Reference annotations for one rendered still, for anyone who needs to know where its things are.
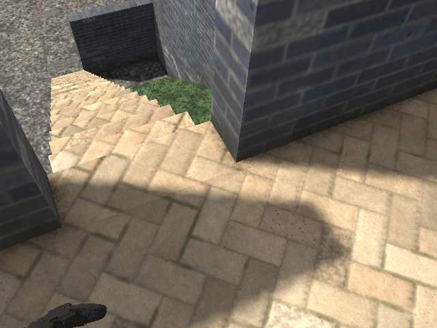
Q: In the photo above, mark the left robot hand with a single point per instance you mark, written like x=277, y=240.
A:
x=69, y=316

